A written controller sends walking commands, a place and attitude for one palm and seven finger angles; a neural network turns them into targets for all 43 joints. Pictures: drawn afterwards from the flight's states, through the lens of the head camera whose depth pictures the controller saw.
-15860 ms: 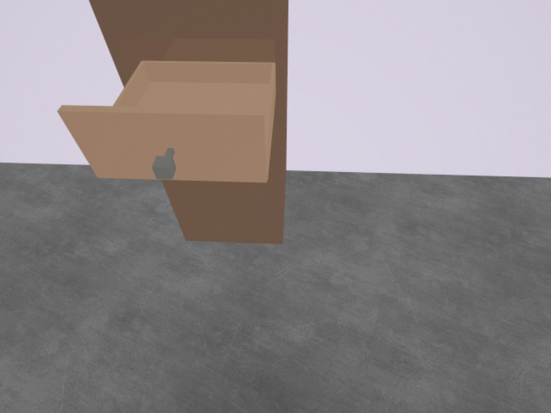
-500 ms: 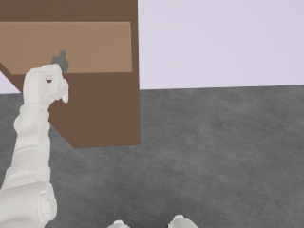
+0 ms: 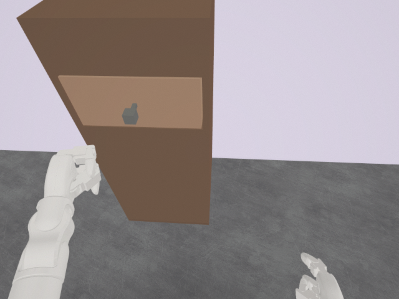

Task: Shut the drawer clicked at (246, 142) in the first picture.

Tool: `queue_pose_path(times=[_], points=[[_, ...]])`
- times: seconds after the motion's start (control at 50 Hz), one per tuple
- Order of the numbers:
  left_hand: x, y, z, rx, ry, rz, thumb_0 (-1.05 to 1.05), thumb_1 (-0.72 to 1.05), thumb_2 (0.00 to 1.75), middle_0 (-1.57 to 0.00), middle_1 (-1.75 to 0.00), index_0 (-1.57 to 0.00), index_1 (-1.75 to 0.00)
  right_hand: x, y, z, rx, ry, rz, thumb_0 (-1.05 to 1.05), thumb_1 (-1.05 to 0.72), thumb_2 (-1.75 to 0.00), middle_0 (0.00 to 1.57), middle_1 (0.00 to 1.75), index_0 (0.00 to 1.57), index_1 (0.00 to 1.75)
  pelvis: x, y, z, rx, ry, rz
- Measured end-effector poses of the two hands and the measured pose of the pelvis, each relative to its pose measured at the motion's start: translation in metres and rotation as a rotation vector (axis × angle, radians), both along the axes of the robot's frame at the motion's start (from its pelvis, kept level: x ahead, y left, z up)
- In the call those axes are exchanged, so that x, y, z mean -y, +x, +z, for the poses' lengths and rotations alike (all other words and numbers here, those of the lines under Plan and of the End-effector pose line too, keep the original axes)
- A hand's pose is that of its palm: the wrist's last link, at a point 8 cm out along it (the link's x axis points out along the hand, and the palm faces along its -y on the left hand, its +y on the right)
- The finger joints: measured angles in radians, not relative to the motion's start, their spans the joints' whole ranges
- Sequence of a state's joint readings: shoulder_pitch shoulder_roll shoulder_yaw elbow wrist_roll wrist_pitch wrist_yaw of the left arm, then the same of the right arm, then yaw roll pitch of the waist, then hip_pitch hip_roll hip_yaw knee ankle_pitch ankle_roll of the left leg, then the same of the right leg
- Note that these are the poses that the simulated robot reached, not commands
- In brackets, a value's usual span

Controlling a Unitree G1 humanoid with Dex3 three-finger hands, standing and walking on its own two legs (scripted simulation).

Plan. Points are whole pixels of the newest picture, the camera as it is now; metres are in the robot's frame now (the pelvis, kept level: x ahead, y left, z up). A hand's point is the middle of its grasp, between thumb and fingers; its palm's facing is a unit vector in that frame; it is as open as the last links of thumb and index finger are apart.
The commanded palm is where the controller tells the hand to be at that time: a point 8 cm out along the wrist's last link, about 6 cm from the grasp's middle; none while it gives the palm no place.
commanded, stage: draw the hand back to the body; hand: left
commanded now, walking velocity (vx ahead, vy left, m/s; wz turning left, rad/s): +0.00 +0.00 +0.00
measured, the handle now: (132, 112) +0.58 +0.23 +0.04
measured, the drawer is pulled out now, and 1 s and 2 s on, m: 0.00 0.00 0.00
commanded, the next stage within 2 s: step back with the hand held close in 0.74 s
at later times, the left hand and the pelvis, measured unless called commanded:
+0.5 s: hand (42, 222) +0.20 +0.24 +0.16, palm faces +0.38 -0.85 -0.37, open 3.3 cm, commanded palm +0.14 +0.28 +0.18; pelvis +0.00 +0.00 +0.02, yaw +0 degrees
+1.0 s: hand (19, 225) +0.18 +0.25 +0.18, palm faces +0.40 -0.81 -0.44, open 3.3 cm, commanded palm +0.12 +0.28 +0.19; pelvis -0.01 +0.00 +0.02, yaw +0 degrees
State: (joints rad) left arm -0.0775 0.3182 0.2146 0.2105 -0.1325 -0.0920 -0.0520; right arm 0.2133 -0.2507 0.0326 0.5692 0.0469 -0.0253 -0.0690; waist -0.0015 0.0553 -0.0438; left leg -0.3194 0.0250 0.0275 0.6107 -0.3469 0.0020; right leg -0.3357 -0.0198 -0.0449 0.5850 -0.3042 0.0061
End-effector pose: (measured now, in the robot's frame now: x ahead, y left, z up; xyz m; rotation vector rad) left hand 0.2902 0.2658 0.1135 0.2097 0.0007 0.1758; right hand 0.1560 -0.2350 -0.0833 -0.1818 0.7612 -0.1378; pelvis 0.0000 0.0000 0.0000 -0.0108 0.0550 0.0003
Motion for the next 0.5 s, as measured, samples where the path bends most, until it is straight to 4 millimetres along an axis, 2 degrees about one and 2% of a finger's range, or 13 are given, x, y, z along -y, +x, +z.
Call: queue_pose_path(times=[0.1, 0.28, 0.44, 0.5], points=[[-0.005, -0.034, 0.007, -0.001, 0.052, 0.105, 0.02, 0.9, 0.9, -1.4, -1.6, -1.4, -1.6, -0.003, 0.003, 0.007, 0.015, -0.009, 0.019, 0.01, -0.91, -0.89, 0.21, 0.3, 0.2, 0.3, 0.002, -0.003, 0.007, 0.048, 0.005, 0.0], [-0.007, -0.08, 0.044, 0.097, 0.133, 0.166, 0.02, 0.89, 0.9, -1.4, -1.6, -1.4, -1.6, -0.011, 0.01, 0.013, 0.056, 0.005, 0.066, 0.01, -0.91, -0.89, 0.21, 0.3, 0.2, 0.3, 0.003, -0.004, 0.014, 0.112, 0.006, 0.002], [-0.009, -0.118, 0.052, 0.087, 0.182, 0.183, 0.02, 0.89, 0.9, -1.4, -1.6, -1.41, -1.6, -0.016, 0.015, 0.016, 0.078, 0.019, 0.08, 0.01, -0.91, -0.89, 0.21, 0.3, 0.2, 0.3, 0.004, -0.002, 0.015, 0.133, 0.003, -0.003], [-0.009, -0.133, 0.061, 0.101, 0.211, 0.195, 0.02, 0.89, 0.9, -1.4, -1.6, -1.41, -1.6, -0.016, 0.017, 0.018, 0.089, 0.014, 0.088, 0.01, -0.91, -0.89, 0.21, 0.3, 0.2, 0.3, 0.003, -0.001, 0.015, 0.139, 0.001, -0.003]])
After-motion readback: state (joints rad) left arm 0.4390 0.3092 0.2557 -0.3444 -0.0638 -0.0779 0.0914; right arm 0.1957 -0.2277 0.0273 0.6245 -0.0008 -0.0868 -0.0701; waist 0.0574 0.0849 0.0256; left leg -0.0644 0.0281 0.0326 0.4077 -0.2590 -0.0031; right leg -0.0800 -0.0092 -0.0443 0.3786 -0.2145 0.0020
